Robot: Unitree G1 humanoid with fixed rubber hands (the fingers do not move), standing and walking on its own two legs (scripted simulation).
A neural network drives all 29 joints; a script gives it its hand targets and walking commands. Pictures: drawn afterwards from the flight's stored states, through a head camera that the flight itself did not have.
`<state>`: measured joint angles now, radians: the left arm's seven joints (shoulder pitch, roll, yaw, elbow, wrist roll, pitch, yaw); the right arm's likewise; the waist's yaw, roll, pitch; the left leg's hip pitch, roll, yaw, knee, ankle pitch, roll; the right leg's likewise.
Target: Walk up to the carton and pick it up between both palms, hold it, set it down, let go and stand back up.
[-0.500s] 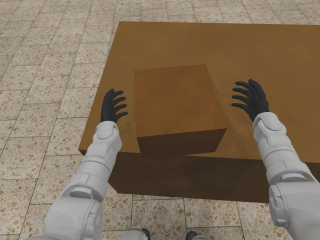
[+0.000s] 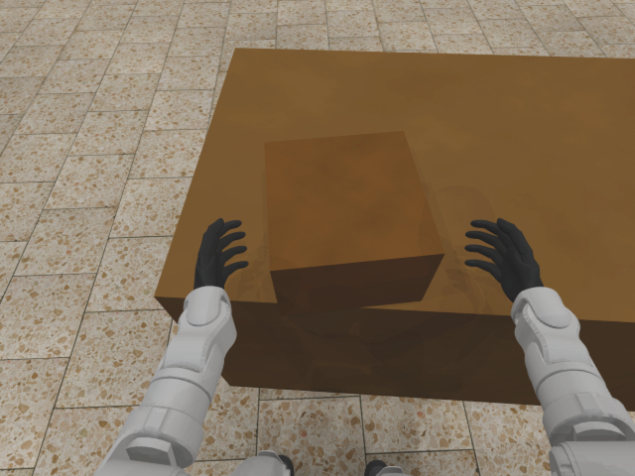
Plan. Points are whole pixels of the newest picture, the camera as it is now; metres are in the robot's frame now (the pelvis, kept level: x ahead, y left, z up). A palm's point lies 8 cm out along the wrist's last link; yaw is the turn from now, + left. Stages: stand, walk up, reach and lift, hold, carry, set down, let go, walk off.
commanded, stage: set down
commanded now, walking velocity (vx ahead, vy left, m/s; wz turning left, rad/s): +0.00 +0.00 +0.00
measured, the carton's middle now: (343, 221) +0.49 +0.02 -0.05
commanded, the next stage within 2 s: none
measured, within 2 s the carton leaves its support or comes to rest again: neither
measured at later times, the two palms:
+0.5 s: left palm (211, 333) +0.27 +0.17 -0.01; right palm (550, 348) +0.30 -0.25 -0.01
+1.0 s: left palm (199, 364) +0.23 +0.18 -0.02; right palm (566, 385) +0.26 -0.26 -0.01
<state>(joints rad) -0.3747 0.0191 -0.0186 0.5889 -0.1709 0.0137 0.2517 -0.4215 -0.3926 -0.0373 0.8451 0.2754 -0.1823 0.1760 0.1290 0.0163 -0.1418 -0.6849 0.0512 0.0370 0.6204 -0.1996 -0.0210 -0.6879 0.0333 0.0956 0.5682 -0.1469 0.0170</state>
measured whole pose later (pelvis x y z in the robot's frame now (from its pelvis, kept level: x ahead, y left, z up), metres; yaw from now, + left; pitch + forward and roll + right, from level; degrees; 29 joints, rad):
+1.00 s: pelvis +0.01 -0.01 +0.01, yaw +0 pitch +3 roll +0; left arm 0.03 0.02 -0.06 0.46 -0.13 -0.08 0.25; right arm 0.05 -0.39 -0.04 0.62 0.28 -0.27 0.21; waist 0.09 0.02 -0.02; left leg -0.42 0.05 0.04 0.59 -0.23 -0.02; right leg -0.44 0.03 0.10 0.57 -0.19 0.02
